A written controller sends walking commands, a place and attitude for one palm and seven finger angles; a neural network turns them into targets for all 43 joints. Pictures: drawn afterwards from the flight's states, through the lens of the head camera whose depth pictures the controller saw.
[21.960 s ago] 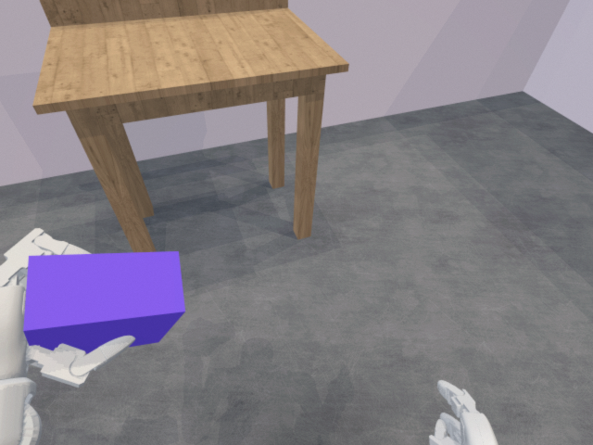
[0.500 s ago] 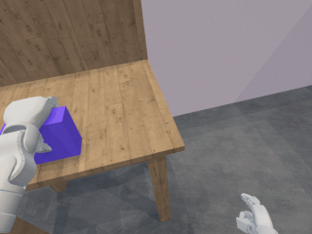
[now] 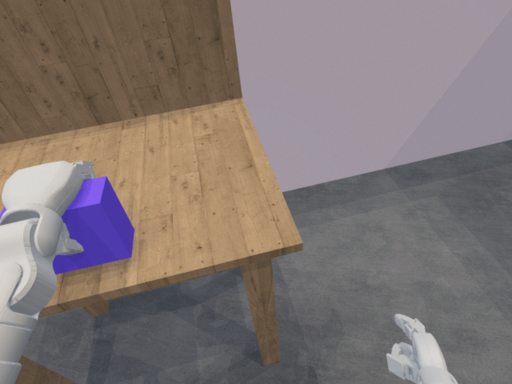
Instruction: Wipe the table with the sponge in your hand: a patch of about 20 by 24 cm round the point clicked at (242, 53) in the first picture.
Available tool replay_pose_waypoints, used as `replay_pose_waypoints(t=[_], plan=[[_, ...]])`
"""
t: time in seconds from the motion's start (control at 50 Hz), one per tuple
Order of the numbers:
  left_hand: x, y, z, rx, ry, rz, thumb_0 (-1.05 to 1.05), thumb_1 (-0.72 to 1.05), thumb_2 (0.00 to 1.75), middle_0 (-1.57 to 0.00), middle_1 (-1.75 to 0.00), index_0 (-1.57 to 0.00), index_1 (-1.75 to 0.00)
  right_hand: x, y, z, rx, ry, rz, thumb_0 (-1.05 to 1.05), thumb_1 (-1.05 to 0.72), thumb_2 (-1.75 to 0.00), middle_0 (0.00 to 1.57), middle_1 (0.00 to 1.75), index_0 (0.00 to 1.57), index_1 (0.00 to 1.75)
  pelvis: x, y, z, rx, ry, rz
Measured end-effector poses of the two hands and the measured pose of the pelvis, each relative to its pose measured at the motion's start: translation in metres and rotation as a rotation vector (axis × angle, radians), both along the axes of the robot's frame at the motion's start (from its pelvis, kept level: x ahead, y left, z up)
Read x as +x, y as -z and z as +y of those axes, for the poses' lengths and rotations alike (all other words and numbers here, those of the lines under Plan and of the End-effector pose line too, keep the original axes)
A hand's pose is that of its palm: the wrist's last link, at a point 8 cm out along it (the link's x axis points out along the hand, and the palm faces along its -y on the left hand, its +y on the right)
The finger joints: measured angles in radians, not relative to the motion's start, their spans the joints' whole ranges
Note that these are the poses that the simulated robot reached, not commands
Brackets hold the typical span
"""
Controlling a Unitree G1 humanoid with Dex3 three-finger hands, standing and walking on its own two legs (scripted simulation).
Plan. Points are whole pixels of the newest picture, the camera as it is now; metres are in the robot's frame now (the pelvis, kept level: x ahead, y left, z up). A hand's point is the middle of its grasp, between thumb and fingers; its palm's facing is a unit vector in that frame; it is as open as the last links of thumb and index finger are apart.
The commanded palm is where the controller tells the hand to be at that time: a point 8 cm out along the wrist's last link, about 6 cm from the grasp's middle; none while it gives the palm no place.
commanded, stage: move the sponge above the wiping area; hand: left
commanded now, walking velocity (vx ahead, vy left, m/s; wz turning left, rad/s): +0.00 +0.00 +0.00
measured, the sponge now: (80, 236) +0.27 +0.33 +0.10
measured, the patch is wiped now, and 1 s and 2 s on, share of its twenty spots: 0.00 0.00 0.00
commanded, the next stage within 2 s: lower the sponge onto the table in 0.46 s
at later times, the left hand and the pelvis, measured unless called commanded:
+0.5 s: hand (70, 208) +0.28 +0.33 +0.16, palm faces -0.01 +0.00 -1.00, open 10.4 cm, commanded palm +0.25 +0.34 +0.24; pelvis -0.01 +0.00 +0.00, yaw +0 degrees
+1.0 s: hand (68, 206) +0.28 +0.33 +0.16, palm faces +0.04 +0.00 -1.00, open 10.4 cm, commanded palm +0.25 +0.34 +0.23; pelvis +0.00 +0.00 +0.00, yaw -1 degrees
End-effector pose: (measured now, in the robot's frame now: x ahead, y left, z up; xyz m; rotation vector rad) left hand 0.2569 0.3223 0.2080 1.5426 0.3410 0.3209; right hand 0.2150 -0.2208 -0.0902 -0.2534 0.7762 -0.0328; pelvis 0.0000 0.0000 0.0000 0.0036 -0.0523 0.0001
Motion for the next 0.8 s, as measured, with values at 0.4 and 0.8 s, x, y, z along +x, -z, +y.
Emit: replay_pose_waypoints(t=[0.4, 0.8], plan=[[0.002, -0.005, 0.009, 0.001, -0.057, 0.016, 0.00, -0.52, 1.03, -0.70, -1.30, -0.71, -1.30, -0.004, -0.001, 0.004, 0.019, 0.001, -0.009, 0.01, -0.90, -0.90, 0.20, 0.30, 0.21, 0.30, -0.006, 0.000, 0.001, 0.000, 0.002, 0.000], [0.007, -0.011, 0.015, 0.008, -0.059, -0.022, 0.00, -0.52, 1.03, -0.70, -1.30, -0.71, -1.30, -0.015, 0.004, -0.002, 0.010, 0.029, 0.024, 0.01, -0.90, -0.90, 0.20, 0.30, 0.21, 0.30, -0.004, 0.000, 0.003, -0.002, 0.008, 0.003]])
